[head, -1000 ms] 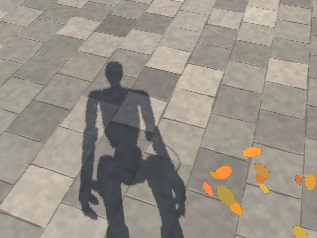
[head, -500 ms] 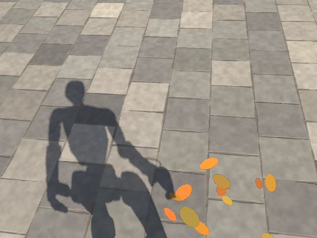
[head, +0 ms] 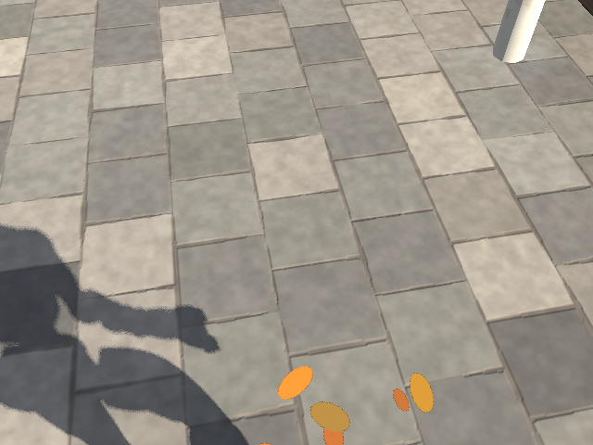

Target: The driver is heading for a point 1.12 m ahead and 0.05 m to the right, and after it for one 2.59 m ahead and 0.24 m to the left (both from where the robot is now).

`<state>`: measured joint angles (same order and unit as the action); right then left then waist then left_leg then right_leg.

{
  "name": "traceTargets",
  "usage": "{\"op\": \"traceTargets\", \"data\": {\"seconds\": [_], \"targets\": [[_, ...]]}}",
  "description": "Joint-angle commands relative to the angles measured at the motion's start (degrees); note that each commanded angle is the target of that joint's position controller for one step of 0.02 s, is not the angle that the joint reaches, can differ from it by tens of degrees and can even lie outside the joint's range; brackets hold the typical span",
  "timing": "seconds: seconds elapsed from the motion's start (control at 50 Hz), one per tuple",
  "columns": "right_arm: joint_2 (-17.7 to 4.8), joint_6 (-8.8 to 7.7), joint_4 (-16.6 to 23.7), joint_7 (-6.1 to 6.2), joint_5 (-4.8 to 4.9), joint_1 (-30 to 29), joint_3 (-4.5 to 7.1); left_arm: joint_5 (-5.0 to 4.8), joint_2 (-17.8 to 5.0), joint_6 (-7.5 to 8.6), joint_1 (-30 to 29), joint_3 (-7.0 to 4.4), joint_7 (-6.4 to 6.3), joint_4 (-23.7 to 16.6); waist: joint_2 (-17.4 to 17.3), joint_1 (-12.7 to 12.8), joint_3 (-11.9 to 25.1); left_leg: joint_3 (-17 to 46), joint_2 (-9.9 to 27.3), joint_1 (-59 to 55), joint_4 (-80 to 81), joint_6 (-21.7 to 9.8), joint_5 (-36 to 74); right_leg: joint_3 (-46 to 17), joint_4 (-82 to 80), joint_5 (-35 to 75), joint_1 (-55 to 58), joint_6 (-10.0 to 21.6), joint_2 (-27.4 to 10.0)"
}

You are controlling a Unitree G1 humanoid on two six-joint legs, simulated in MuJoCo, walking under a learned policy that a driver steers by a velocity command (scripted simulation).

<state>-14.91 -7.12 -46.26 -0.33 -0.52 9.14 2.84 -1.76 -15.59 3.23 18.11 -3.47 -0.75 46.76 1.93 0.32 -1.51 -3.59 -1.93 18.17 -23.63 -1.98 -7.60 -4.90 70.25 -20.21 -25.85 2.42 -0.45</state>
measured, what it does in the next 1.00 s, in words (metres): walks ahead: right foot, then left foot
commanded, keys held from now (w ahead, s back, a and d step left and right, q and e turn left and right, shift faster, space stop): w+e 0.20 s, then w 0.80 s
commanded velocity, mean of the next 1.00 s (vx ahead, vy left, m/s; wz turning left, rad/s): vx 0.50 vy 0.00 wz -0.26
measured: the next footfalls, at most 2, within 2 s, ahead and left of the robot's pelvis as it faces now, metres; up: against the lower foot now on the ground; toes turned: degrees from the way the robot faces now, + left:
right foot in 0.38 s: +0.34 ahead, -0.19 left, +0.00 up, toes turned -14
left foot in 0.92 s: +0.70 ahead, -0.03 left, +0.00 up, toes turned -10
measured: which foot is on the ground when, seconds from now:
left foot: down 0.00-0.38, up 0.40-0.90, down 0.92-1.00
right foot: up 0.00-0.36, down 0.38-0.94, up 0.96-1.00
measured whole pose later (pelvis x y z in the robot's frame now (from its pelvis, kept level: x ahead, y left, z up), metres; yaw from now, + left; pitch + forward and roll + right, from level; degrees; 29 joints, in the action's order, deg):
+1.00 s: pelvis +0.55 -0.09 -0.01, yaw -13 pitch +2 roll +0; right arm -15.1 -5.8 -44.9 -2.5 0.3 5.6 2.3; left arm -1.4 -16.1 4.2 21.0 -3.0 -0.1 48.8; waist 0.8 1.4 -1.4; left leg -3.2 -0.6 26.7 -33.0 -3.5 -9.1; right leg -3.4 60.6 -26.7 -14.1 1.6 0.6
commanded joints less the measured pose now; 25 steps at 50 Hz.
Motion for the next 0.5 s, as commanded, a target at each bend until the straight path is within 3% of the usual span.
{"op": "traceTargets", "data": {"seconds": [0.02,0.1,0.2,0.28,0.32,0.34,0.36,0.38,0.4,0.42,0.44,0.46,0.48,0.5], "targets": [[-4.8,-0.82,1.2,-0.25,0.01,1.8,1.31,-0.21,-1.7,-0.28,1.5,-0.71,0.31,-4.8,-6.2,0.0,2.4,14.6,16.3,-9.2,14.9,-9.8,2.1,-1.7,-0.5,3.5,-10.4,-0.1,-7.0],[-7.8,-1.03,-0.3,-0.22,0.28,3.0,2.43,0.53,-1.7,-0.82,-3.5,-0.47,0.46,-8.4,-4.4,-0.3,0.5,7.7,17.5,-10.0,16.9,-11.1,9.2,-1.8,-8.1,10.4,-16.0,-1.1,-8.2],[-9.9,0.18,-1.0,0.19,0.59,4.9,2.65,0.46,-1.3,0.13,-12.6,0.13,2.48,-11.7,-4.2,-3.6,-0.9,-1.5,15.6,-13.0,15.4,-8.4,11.6,3.1,-24.3,22.9,-14.0,-0.6,-6.7],[-11.5,1.49,-3.0,-0.13,1.9,9.4,2.84,0.3,-1.2,0.12,-18.2,0.5,3.49,-15.0,-4.5,-5.1,-3.1,-1.8,18.1,-18.2,13.8,-7.6,10.4,5.4,-31.9,16.8,-12.6,1.3,-4.8],[-12.7,2.32,-3.6,-0.08,2.36,9.5,3.05,0.61,-2.8,0.2,-17.4,-0.09,3.7,-15.7,-5.8,-3.2,-2.4,-2.5,19.2,-21.1,9.5,-6.9,20.7,7.4,-34.6,10.5,-9.1,3.2,-2.4],[-13.4,2.7,-3.7,0.06,2.45,8.7,3.1,0.89,-4.3,0.25,-13.6,-0.93,3.63,-15.1,-6.6,-0.3,0.3,-3.9,18.7,-21.3,3.5,-5.9,30.8,9.0,-36.7,9.7,-2.5,4.4,-0.3],[-12.8,3.11,-3.7,0.29,2.29,8.3,2.72,0.95,-6.7,0.26,-4.6,-2.5,3.36,-12.4,-6.0,4.6,5.3,-6.5,16.5,-18.5,-7.4,-4.5,38.0,10.8,-40.0,13.0,10.3,5.9,2.8],[-10.6,2.91,-2.8,0.6,1.24,8.7,1.69,0.95,-11.2,-0.07,5.6,-4.45,2.46,-9.8,-2.8,8.7,11.6,-7.7,14.0,-6.6,-22.8,-1.9,28.7,3.7,-38.3,16.1,28.2,8.2,-1.2],[-2.4,1.58,-0.2,-0.27,-0.39,15.1,-1.05,1.12,-18.9,-0.03,8.2,-5.57,1.89,-9.2,13.6,3.7,18.7,-6.0,4.3,18.8,-46.2,2.0,-17.3,-27.3,-42.4,10.9,48.8,18.3,-18.5],[-6.9,-0.36,-1.4,-0.91,1.8,12.3,-0.26,1.1,-13.8,0.38,11.1,-4.2,2.0,-9.7,9.1,7.0,26.6,6.6,2.4,24.1,-55.3,1.5,-25.9,-41.1,-51.4,8.0,50.5,21.2,-22.8],[-9.9,-0.91,0.7,-1.11,3.97,6.1,0.82,1.63,-10.9,0.94,7.8,-3.15,2.3,-9.2,6.2,7.0,17.4,7.1,5.3,29.1,-56.6,0.5,-21.6,-30.8,-51.4,12.8,44.8,17.7,-20.3],[-8.9,-1.03,1.5,-0.77,3.47,3.6,0.41,1.31,-9.0,1.15,3.4,-2.57,2.34,-9.6,3.2,4.9,12.2,6.6,8.0,28.0,-52.8,-0.1,-16.4,-22.5,-51.3,17.6,36.2,15.4,-17.7],[-8.5,-0.69,1.1,-0.39,2.12,2.7,0.56,1.32,-6.7,1.26,-0.8,-1.84,2.48,-10.0,0.7,2.8,8.6,6.5,9.8,24.9,-48.7,0.1,-13.0,-16.7,-52.5,22.1,28.2,13.9,-15.4],[-8.4,0.1,0.7,-0.37,1.63,4.1,0.86,1.74,-4.9,1.51,-3.2,-1.27,2.54,-10.4,1.2,0.5,7.3,7.2,11.2,20.7,-46.0,0.2,-10.6,-13.1,-54.6,23.8,22.8,13.1,-13.6]]}}
Keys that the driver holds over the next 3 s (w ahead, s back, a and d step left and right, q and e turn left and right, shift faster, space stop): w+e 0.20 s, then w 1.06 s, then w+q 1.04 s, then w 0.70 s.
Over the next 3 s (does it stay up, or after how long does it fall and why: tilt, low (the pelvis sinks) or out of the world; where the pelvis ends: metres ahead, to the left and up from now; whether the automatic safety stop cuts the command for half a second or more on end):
stays up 1.59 0.00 -0.01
